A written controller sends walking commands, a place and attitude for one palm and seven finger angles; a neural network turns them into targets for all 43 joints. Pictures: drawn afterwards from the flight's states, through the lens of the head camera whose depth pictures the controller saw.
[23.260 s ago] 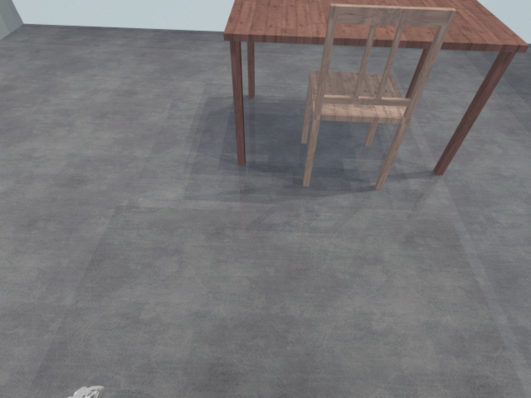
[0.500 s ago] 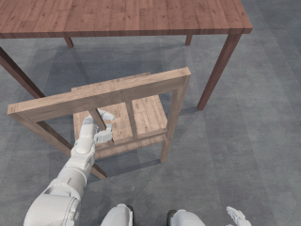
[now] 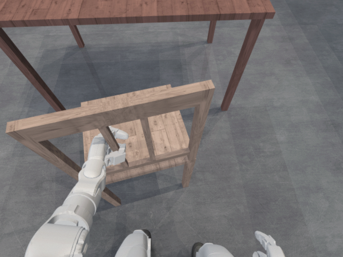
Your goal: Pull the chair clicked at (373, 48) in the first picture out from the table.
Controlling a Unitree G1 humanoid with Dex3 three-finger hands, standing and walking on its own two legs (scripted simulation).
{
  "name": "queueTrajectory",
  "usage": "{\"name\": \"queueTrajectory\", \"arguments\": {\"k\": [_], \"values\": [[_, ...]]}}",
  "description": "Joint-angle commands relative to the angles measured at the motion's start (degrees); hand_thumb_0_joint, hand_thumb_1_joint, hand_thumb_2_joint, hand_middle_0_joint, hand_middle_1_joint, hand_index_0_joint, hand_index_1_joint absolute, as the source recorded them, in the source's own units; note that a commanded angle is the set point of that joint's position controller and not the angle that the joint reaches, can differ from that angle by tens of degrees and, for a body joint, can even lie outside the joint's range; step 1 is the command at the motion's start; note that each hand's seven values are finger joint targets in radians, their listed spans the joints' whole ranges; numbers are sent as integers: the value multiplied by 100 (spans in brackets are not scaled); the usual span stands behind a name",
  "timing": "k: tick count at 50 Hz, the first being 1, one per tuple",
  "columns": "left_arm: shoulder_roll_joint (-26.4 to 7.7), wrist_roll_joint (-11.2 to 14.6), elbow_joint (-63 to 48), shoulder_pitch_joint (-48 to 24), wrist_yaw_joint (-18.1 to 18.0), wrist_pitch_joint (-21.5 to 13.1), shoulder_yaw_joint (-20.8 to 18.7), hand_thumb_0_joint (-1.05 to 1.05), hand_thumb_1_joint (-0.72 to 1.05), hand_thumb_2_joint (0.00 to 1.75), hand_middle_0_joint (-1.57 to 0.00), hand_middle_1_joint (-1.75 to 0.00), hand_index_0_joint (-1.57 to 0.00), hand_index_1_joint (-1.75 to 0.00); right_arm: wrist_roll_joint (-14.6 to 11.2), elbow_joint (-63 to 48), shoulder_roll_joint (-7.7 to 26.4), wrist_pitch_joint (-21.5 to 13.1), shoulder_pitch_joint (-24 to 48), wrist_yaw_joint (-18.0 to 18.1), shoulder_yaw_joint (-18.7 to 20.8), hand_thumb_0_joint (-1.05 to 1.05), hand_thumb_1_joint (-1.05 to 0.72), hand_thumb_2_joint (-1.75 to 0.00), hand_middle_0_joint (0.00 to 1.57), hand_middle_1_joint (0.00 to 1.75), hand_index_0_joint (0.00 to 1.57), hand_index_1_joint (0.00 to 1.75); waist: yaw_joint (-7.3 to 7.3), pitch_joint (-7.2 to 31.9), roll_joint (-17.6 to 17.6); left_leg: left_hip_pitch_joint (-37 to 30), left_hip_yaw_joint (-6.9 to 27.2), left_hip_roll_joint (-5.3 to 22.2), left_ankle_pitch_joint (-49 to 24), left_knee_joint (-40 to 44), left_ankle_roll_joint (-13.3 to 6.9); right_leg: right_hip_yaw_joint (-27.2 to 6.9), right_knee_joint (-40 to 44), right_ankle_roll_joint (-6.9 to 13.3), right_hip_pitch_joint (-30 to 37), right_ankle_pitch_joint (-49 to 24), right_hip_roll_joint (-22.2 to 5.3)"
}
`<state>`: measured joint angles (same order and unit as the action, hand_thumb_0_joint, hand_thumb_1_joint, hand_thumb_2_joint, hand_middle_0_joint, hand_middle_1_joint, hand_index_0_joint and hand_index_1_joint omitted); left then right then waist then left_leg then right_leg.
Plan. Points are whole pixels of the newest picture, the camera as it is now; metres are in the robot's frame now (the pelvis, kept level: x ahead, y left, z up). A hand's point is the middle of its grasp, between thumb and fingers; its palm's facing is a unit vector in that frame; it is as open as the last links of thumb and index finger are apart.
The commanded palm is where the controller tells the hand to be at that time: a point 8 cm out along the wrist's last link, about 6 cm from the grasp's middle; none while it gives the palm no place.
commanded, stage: step backward, pulling the chair out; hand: left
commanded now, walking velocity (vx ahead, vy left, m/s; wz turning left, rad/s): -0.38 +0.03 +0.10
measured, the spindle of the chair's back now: (116, 148) +0.38 +0.17 -0.09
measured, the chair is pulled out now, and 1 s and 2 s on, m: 0.43 0.63 0.63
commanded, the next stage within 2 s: stop walking, hand still on the chair in 0.20 s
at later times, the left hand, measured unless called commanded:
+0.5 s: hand (115, 213) +0.21 +0.14 -0.07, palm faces +0.06 -0.98 -0.21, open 5.3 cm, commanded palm +0.19 +0.19 -0.04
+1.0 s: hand (109, 238) +0.16 +0.15 -0.07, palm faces +0.02 -0.98 -0.19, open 5.3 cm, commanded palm +0.14 +0.20 -0.04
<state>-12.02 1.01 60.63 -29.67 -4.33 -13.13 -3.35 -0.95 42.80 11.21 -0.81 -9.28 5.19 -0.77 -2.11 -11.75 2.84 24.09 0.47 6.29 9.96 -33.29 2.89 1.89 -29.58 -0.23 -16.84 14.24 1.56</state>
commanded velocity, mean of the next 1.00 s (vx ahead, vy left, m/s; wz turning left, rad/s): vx -0.02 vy -0.02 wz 0.02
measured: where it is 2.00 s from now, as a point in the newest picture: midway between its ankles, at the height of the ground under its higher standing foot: outside the picture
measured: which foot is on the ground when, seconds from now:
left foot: down 0.00-0.00, up 0.02-0.12, down 0.14-1.00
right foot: down 0.00-0.16, up 0.18-0.32, down 0.34-1.00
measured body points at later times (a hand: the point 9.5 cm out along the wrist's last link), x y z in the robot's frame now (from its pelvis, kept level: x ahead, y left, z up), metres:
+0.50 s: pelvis -0.11 -0.01 +0.00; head -0.05 -0.03 +0.44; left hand +0.20 +0.19 -0.05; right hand -0.01 -0.26 -0.13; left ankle -0.02 +0.14 -0.73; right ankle -0.07 -0.13 -0.73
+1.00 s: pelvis -0.07 +0.00 +0.01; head -0.07 +0.00 +0.46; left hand +0.15 +0.20 -0.05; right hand +0.06 -0.22 -0.10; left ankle -0.02 +0.14 -0.73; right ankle -0.07 -0.13 -0.73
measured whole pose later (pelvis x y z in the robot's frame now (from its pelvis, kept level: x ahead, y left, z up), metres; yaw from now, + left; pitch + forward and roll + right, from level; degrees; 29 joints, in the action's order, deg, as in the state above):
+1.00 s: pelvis -0.07 +0.00 +0.01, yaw +0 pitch -3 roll +0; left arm -8.0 0.8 37.2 2.5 -4.1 -6.9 2.4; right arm -0.3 40.7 10.6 -4.3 -12.4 6.4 -3.4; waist -0.3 -2.8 1.5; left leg 14.6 -0.1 2.2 9.4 -26.6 1.5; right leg -0.7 -27.7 -1.4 -10.1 15.1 -1.1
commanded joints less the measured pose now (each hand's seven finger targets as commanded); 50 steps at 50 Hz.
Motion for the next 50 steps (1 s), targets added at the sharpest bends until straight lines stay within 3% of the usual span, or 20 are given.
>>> {"name": "queueTrajectory", "arguments": {"k": [1,3,5,6,7,8,9,10,13,15,17,19,21,23,26,31,35,37,41,50], "values": [[-1369,-145,-1169,-1725,-53,-342,-217,0,90,90,-50,-145,-50,-145,-98,-609,900,-173,-78,221,323,0,-90,-90,20,30,20,30,19,3087,-1051,-322,243,-368,1514,-1494,-96,-1232,532,634,1116,-3750,-2112],[-1195,-109,-1105,-1479,-67,-198,-191,0,90,90,-50,-145,-50,-145,-64,-513,903,-196,-144,238,224,0,-90,-90,20,30,20,30,40,2890,-896,-315,465,-338,1593,-1130,-90,-1019,408,765,1052,-3298,-2082],[-1001,-50,-1049,-1372,-64,-118,-90,0,90,90,-50,-145,-50,-145,-64,-461,941,-229,-330,284,177,0,-90,-90,20,30,20,30,-18,2907,-1171,-759,294,-261,874,-28,-136,-632,149,474,1048,-2981,-1693],[-978,-9,-1106,-1433,-66,-87,-36,0,90,90,-50,-145,-50,-145,-72,-461,1025,-231,-400,309,198,0,-90,-90,20,30,20,30,-56,2902,-994,-1056,338,-52,-78,627,-241,-485,-61,251,879,-2482,-1388],[-890,46,-1147,-1488,-63,-63,83,0,90,90,-50,-145,-50,-145,-84,-515,1224,-193,-343,326,273,0,-90,-90,20,30,20,30,-24,2696,-290,-1217,864,479,-1140,1097,-511,-200,-376,-20,491,-1477,-852],[-693,66,-1200,-1598,-37,-104,149,0,90,90,-50,-145,-50,-145,-59,-595,1213,-127,-364,246,312,0,-90,-90,20,30,20,30,24,2703,480,-1135,1252,972,-1173,1257,-834,-141,-905,-111,305,-238,-464],[-506,70,-1446,-1868,5,-130,281,0,90,90,-50,-145,-50,-145,-13,-691,1090,-99,-227,168,279,0,-90,-90,20,30,20,30,17,2693,1246,-1042,1735,1282,-608,1550,-1044,-153,-1451,-59,46,904,-325],[-484,15,-1501,-2053,9,-112,324,0,90,90,-50,-145,-50,-145,35,-702,1037,-101,-169,137,246,0,-90,-90,20,30,20,30,51,2534,1616,-827,1856,1426,-410,1613,-1200,-233,-1945,-6,-67,1286,-346],[-575,51,-1205,-1941,-35,-82,209,0,90,90,-50,-145,-50,-145,-40,-487,1105,-199,-628,114,308,0,-90,-90,20,30,20,30,45,2733,733,-1902,1482,1255,-2424,608,-1145,-301,-692,13,-119,1089,-291],[-605,-8,-1087,-1961,17,-112,254,0,90,90,-50,-145,-50,-145,-83,-429,1180,-277,-768,116,326,0,-90,-90,20,30,20,30,-11,2841,601,-2022,1159,976,-2532,255,-874,-270,401,-17,389,-210,-295],[-769,-39,-2079,-1290,95,-68,188,0,90,90,-50,-145,-50,-145,-94,-862,1068,-252,-375,88,261,0,-90,-90,20,30,20,30,47,2689,877,-1325,785,581,-911,426,-667,-370,506,46,888,-500,-516],[-972,53,-2125,-929,12,171,3,0,90,90,-50,-145,-50,-145,-179,-1002,987,-240,-333,133,258,0,-90,-90,20,30,20,30,49,2670,-106,-990,377,187,813,452,-405,-680,670,146,802,640,-718],[-1078,62,-2254,-849,-55,247,-52,0,90,90,-50,-145,-50,-145,-185,-966,883,-249,-259,194,212,0,-90,-90,20,30,20,30,-16,2477,-863,-1434,-65,-237,1117,-317,-224,-1119,1151,422,-146,1689,-1310],[-1125,30,-2411,-530,-102,306,-122,0,90,90,-50,-145,-50,-145,-86,-853,852,-289,-189,204,143,0,-90,-90,20,30,20,30,-43,2368,-361,-1748,-39,-323,963,-331,-245,-958,1100,445,-508,1755,-1281],[-986,21,-2515,-227,-94,313,-101,0,90,90,-50,-145,-50,-145,-32,-824,797,-334,-120,209,110,0,-90,-90,20,30,20,30,-13,2109,-756,-1678,20,-393,1043,-271,-307,-921,1158,319,-565,2085,-1184],[-652,12,-2789,191,-23,220,119,0,90,90,-50,-145,-50,-145,22,-769,739,-357,-48,219,77,0,-90,-90,20,30,20,30,-32,1519,-636,-1713,240,-315,1013,68,-404,-762,1051,293,-862,2123,-1042],[-410,21,-3089,756,7,169,294,0,90,90,-50,-145,-50,-145,13,-908,764,-404,47,206,64,0,-90,-90,20,30,20,30,91,1402,245,-1008,1070,161,1997,1574,-682,-333,296,59,-90,1565,-391],[-401,20,-3147,977,9,185,354,0,90,90,-50,-145,-50,-145,-17,-945,762,-431,89,215,30,0,-90,-90,20,30,20,30,134,1278,586,-647,1105,196,2279,1970,-759,-268,159,25,258,1145,-307],[-442,-63,-3268,1444,-22,199,319,0,90,90,-50,-145,-50,-145,13,-974,741,-556,-21,187,45,0,-90,-90,20,30,20,30,189,1756,-90,-1335,539,-35,1068,1331,-593,-515,797,55,403,479,-520],[-441,-96,-3699,2151,-34,393,329,0,90,90,-50,-145,-50,-145,52,-1001,740,-617,104,188,40,0,-90,-90,20,30,20,30,143,2093,-230,-2017,253,-12,-1045,892,-471,-486,742,51,392,-966,-652]]}}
